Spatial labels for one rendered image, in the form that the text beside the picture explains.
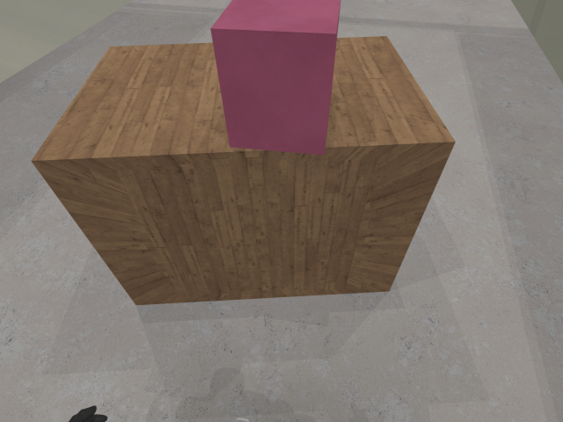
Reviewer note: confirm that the pedestal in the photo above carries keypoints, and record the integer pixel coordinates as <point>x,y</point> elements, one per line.
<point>141,160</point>

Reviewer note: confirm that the carton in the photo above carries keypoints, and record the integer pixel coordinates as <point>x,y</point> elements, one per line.
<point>275,62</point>

